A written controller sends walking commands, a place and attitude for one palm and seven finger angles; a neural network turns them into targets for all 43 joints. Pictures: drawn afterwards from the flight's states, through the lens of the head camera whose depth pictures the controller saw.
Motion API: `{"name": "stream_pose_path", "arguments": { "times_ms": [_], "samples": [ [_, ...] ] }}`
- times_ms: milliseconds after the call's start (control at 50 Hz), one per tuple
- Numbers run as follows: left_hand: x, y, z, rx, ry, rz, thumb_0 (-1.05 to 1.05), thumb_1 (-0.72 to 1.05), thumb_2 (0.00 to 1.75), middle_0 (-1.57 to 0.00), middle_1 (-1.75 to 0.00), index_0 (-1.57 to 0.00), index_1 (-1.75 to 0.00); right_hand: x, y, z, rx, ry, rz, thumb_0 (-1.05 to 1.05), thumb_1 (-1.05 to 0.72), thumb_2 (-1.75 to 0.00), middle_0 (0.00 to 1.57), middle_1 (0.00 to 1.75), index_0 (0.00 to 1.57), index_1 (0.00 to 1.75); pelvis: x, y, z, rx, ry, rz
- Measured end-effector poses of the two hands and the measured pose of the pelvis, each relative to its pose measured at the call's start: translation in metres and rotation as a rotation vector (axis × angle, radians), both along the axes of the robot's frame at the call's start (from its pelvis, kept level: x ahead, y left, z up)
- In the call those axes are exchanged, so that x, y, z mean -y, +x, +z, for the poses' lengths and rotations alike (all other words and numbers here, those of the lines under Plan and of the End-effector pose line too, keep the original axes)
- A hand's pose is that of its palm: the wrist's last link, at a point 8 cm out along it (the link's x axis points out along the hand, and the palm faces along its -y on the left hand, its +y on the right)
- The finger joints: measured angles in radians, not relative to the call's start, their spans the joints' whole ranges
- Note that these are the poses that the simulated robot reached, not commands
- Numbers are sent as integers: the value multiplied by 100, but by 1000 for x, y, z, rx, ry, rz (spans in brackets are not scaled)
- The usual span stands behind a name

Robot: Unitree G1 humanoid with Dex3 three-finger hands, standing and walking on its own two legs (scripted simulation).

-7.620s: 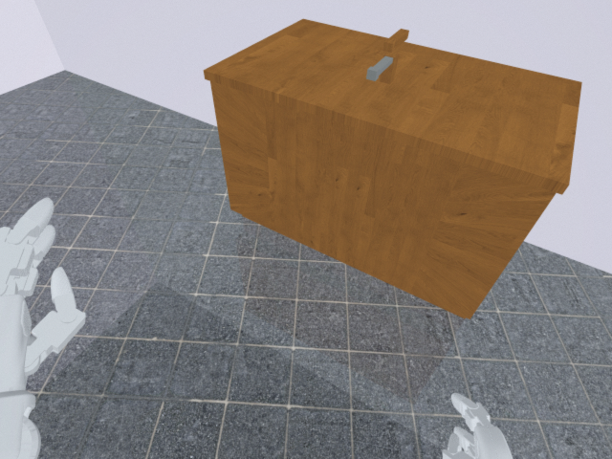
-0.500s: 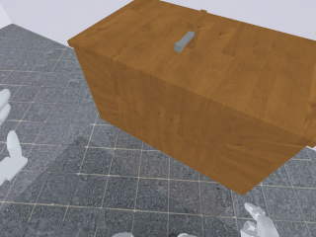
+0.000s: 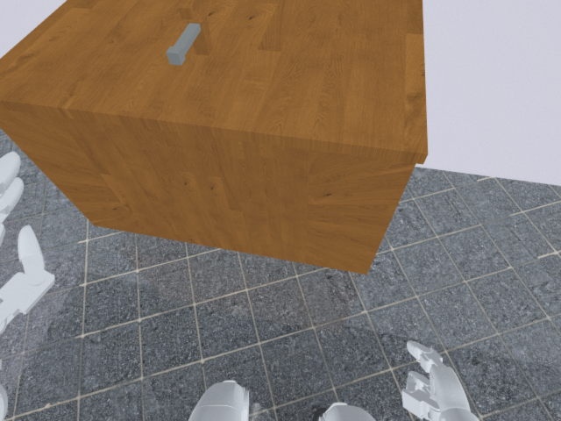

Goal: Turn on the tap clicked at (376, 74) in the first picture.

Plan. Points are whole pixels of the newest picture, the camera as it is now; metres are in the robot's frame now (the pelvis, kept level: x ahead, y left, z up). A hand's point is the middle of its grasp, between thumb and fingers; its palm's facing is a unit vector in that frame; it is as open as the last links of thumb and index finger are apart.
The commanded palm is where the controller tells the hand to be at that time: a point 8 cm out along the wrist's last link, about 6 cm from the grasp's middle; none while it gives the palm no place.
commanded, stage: turn to face it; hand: left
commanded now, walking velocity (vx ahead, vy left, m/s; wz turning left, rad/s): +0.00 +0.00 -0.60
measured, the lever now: (175, 55) +0.80 +0.28 +0.04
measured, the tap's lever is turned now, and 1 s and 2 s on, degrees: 0 0 0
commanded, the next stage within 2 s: take the last steps up to it in 0.80 s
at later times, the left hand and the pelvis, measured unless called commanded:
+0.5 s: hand (153, 277) +0.23 +0.13 +0.17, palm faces +0.11 -0.86 -0.49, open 7.5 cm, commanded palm +0.18 +0.19 +0.19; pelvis -0.06 -0.03 -0.01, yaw -18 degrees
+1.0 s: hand (187, 315) +0.20 +0.09 +0.17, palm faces -0.01 -0.91 -0.41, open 7.4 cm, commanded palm +0.17 +0.15 +0.19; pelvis -0.10 -0.03 +0.00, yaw -27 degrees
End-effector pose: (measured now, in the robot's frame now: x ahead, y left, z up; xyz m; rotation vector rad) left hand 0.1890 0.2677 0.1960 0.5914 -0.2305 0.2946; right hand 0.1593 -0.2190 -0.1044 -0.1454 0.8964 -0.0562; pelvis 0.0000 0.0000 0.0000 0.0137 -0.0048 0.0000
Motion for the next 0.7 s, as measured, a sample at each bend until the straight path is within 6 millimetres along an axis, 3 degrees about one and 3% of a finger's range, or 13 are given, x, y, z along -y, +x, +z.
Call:
{"name": "stream_pose_path", "arguments": {
  "times_ms": [140, 220, 300, 460, 560, 700],
  "samples": [
    [7, 0, 5, 20, 2, -79, 1, 88, 90, -21, -30, -21, -30, 46, -36, 22, -4, -117, -129, 1, -91, -90, 20, 30, 19, 29, -1, -10, 4, -19, 5, -84],
    [4, 2, -2, 67, -39, -113, 1, 88, 90, -21, -30, -21, -30, 52, -51, 33, 32, -162, -165, 1, -91, -90, 20, 30, 19, 29, -6, -18, -1, -11, 5, -130],
    [10, 6, -6, 79, -67, -134, 1, 89, 90, -21, -30, -21, -30, 44, -64, 40, 88, -139, -198, 1, -91, -90, 19, 30, 19, 29, -5, -27, 1, 5, 0, -187],
    [71, 15, -1, 63, -46, -276, 2, 89, 90, -21, -30, -20, -30, 32, -98, 25, 148, 12, -239, 1, -91, -90, 20, 30, 20, 29, 16, -47, 0, 0, -37, -305],
    [110, 16, -5, 39, -4, -356, 1, 89, 90, -21, -30, -21, -30, 55, -139, -1, 80, 36, -308, 1, -91, -90, 20, 30, 20, 30, 32, -67, -8, 1, -31, -341],
    [126, 5, 2, -6, 18, -426, 1, 88, 90, -21, -30, -21, -30, 92, -205, 9, -30, -68, -462, 1, -91, -90, 20, 30, 20, 29, 34, -80, 3, -13, 0, -404]
  ]
}}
